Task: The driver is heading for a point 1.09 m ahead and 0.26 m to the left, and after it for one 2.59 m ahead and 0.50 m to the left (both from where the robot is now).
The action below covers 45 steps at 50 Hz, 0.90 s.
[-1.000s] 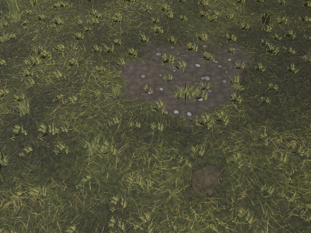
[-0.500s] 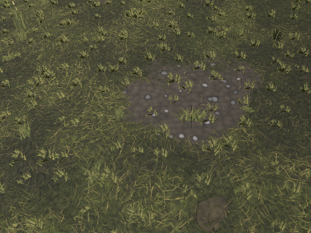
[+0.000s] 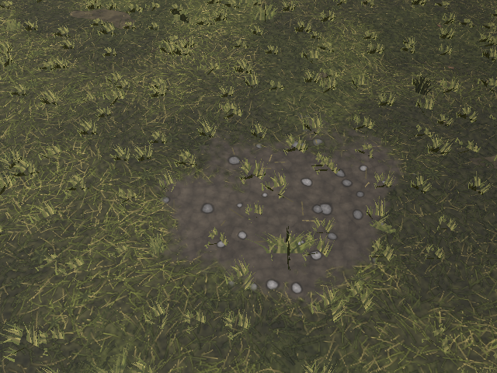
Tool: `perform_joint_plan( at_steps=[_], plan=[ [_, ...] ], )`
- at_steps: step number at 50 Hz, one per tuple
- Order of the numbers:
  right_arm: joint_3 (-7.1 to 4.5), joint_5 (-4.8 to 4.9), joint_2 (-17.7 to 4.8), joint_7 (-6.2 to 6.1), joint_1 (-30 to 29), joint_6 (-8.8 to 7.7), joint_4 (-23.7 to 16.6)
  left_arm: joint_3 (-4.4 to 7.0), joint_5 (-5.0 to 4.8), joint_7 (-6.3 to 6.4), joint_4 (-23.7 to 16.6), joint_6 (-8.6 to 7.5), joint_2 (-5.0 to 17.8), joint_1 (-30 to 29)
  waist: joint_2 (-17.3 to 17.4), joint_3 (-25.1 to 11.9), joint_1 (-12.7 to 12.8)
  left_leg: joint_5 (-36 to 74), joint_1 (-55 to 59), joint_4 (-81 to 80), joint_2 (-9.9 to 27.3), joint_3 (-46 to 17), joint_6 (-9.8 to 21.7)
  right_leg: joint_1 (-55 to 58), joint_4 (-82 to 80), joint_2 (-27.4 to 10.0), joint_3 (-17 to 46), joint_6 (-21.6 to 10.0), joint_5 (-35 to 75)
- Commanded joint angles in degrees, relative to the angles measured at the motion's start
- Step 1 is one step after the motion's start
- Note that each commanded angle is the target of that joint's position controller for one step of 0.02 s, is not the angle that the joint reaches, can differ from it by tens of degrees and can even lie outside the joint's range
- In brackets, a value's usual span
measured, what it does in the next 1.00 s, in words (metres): walks ahead, turning left: right foot, then left foot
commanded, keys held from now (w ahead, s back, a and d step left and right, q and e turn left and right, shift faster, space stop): w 0.12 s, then w+q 0.82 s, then w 0.06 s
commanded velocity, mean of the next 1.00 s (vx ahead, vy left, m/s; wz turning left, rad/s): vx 0.50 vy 0.00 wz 0.38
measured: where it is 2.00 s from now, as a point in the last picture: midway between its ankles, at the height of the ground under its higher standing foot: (163, 235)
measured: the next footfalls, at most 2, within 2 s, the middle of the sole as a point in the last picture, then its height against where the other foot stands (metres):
right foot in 0.30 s outside the picture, level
left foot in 0.86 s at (197, 361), level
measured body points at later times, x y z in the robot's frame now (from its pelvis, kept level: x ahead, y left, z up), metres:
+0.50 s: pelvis +0.27 -0.07 +0.00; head +0.29 -0.08 +0.45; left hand +0.30 +0.20 -0.12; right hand +0.39 -0.33 -0.14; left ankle +0.25 +0.09 -0.65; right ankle +0.30 -0.17 -0.74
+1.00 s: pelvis +0.50 +0.05 -0.01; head +0.53 +0.08 +0.44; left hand +0.49 +0.35 -0.13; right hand +0.73 -0.14 -0.12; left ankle +0.52 +0.13 -0.74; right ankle +0.52 -0.13 -0.64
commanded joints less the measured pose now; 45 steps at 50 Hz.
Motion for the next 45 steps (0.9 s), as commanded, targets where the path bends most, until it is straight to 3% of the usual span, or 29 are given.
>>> perform_joint_plan(
  at_steps=[1,5,9,12,13,14,15,16,17,18,19,20,21,24,30,34,37,40,41,42,43,44,45],
  plan=[
    [-1.17,0.05,-7.5,-1.15,-2.1,-1.0,-3.1,0.81,0.72,0.43,-2.4,0.25,2.7,2.0,4.6,3.1,2.7,3.7,-5.6,-11.9,16.1,-12.2,9.7,-1.9,-7.7,-2.4,0.1,1.7,8.8],
    [-1.43,0.91,-9.1,-2.07,2.5,-0.23,-2.1,0.44,0.25,-0.27,-4.8,-0.44,1.7,-7.1,4.5,3.1,-0.6,4.8,-0.3,-11.1,15.3,-9.6,7.3,-0.7,-24.2,0.0,-1.9,2.1,17.3],
    [-1.59,1.62,-9.3,-2.22,6.7,0.75,-0.7,0.21,-0.41,-1.56,-7.3,-0.99,2.1,-14.1,4.9,4.7,-2.9,2.8,4.8,-7.9,17.1,-11.4,6.9,0.9,-32.5,2.0,-2.2,2.4,14.7],
    [-2.19,1.75,-10.4,-2.64,6.3,1.65,-0.9,0.86,-0.5,-2.36,-7.8,-2.06,4.3,-12.6,6.1,3.9,-0.6,3.1,7.6,-3.3,19.1,-14.7,5.8,6.4,-37.2,3.5,-1.7,1.1,8.8],
    [-2.34,1.72,-10.7,-2.71,5.2,1.95,-1.2,1.44,-0.48,-2.33,-7.1,-2.38,5.4,-9.3,6.8,2.4,1.5,6.9,7.3,0.1,18.7,-14.9,5.1,11.5,-38.5,4.5,-2.6,0.5,6.8],
    [-1.95,1.36,-9.7,-2.66,4.3,2.1,-1.7,2.74,-0.39,-1.99,-4.9,-2.63,7.7,-1.6,6.2,-2.0,5.3,13.8,5.6,8.4,15.7,-13.2,3.7,21.8,-39.6,5.6,-3.4,-0.8,5.6],
    [-0.85,0.51,-6.9,-2.47,3.1,1.92,-3.4,4.15,0.41,-1.46,-2.7,-2.89,12.1,9.7,2.3,-10.9,9.8,9.3,-3.4,25.2,11.5,-9.8,1.5,38.7,-38.0,-2.4,4.1,-4.4,6.0],
    [1.14,0.86,0.8,-2.24,9.7,0.75,-4.5,5.63,1.27,-1.37,-1.4,-2.25,18.1,15.9,-13.4,-19.4,7.8,-14.6,-26.0,46.6,2.1,-3.8,-2.7,60.4,-41.8,-16.8,27.2,-12.4,1.0],
    [0.21,2.42,-3.6,-2.13,9.9,-0.24,-3.6,4.28,1.51,-1.48,-1.4,-2.21,12.5,16.3,-13.2,-21.8,8.5,-24.6,-32.4,57.0,3.3,-11.8,-2.6,60.0,-47.4,-18.2,37.7,-13.8,-4.8],
    [-1.22,3.5,-8.5,-2.26,5.0,-0.45,-5.0,3.05,1.22,-1.41,-2.7,-2.38,8.6,11.0,-8.0,-13.5,7.7,-20.2,-35.7,59.8,6.3,-12.6,-1.8,52.6,-47.7,-16.5,28.5,-10.8,-3.6],
    [-1.51,3.22,-8.5,-2.58,2.0,-0.12,-5.7,2.27,0.96,-1.5,-3.6,-2.33,6.5,5.8,-4.1,-9.2,5.9,-14.9,-34.0,58.6,9.2,-11.1,-1.9,44.7,-49.0,-14.1,20.1,-8.8,0.6],
    [-1.84,2.53,-7.6,-2.84,0.4,0.45,-6.0,1.76,0.78,-1.72,-3.7,-2.25,4.7,2.5,-2.4,-5.2,4.5,-11.2,-32.0,55.4,10.8,-10.7,-2.1,38.1,-51.4,-11.5,14.1,-7.7,3.4],
    [-2.25,2.29,-6.7,-2.82,0.9,1.31,-6.0,1.45,1.06,-1.79,-3.4,-2.33,3.6,1.0,-3.7,-3.0,2.8,-8.6,-29.2,52.8,12.3,-10.8,-2.2,33.8,-53.6,-9.3,9.0,-6.5,5.1],
    [-2.32,2.36,-3.6,-2.36,1.3,3.25,-7.0,1.99,1.48,-1.48,-1.6,-2.6,4.3,1.6,-3.0,-0.4,1.1,-4.7,-27.8,51.1,12.8,-9.7,-2.5,29.5,-56.3,-7.8,0.8,-6.9,12.9],
    [-2.59,1.68,-3.3,-1.37,-7.7,3.71,-11.5,2.97,1.7,0.04,-0.3,-1.91,7.2,3.4,-1.0,2.6,2.3,7.7,-32.5,35.5,12.4,-9.0,-3.3,31.9,-58.2,-7.9,-8.1,-6.9,15.9],
    [-2.05,1.45,-2.6,0.18,-16.1,3.5,-15.1,3.48,0.96,0.62,0.7,-1.01,8.6,6.8,0.0,5.2,5.2,9.7,-33.1,26.6,12.0,-4.7,-2.4,36.6,-57.7,-9.3,-12.0,-6.3,15.7],
    [-2.05,1.7,-2.8,1.2,-19.6,3.57,-17.6,3.92,0.17,0.57,1.3,0.06,9.6,8.2,-0.4,6.1,5.7,4.7,-33.0,23.0,11.1,-2.0,-0.8,41.8,-54.6,-10.6,-14.0,-5.3,19.6],
    [-3.35,1.75,-5.3,1.64,-16.3,3.89,-18.6,4.6,-0.41,0.78,0.5,1.04,12.1,6.1,-3.2,1.9,2.0,-3.7,-22.4,21.9,6.1,3.1,2.2,43.1,-44.3,-10.5,-16.7,-3.7,44.6],
    [-4.53,1.97,-7.3,1.56,-10.4,3.96,-17.4,4.77,-0.54,0.89,0.2,1.53,12.8,5.1,-3.6,-1.5,-1.6,-4.9,-14.5,20.6,3.3,4.5,3.7,42.1,-35.5,-9.7,-17.6,-2.9,51.9],
    [-6.55,2.03,-10.8,0.91,-0.8,4.02,-14.8,4.56,-0.71,0.94,-0.3,1.76,12.6,4.3,-2.1,-6.6,-6.6,-1.2,0.0,16.2,0.7,4.1,5.9,36.5,-22.5,-7.2,-18.7,-1.0,49.6],
    [-8.51,1.91,-16.8,-0.55,6.8,4.49,-13.0,3.51,0.93,0.83,-2.0,1.19,9.6,5.1,7.2,-11.2,-8.2,-0.3,17.1,14.4,10.7,-12.3,9.5,19.6,-3.0,-3.7,-18.4,1.9,21.7],
    [-8.58,1.71,-21.3,-0.55,3.2,3.69,-15.0,1.24,1.15,-0.04,-5.6,-1.15,2.4,8.7,18.5,-18.3,-1.0,-9.6,32.6,4.1,24.2,-47.8,21.4,-3.1,16.1,9.1,-8.1,4.7,-21.6],
    [-7.01,1.01,-16.0,-0.18,5.6,3.15,-15.1,2.18,-1.19,-0.91,-6.9,-3.72,7.6,1.4,10.6,-19.6,-5.5,-11.0,32.4,-1.8,24.8,-50.2,19.5,-9.3,19.0,7.2,2.2,3.0,-19.9]
  ],
)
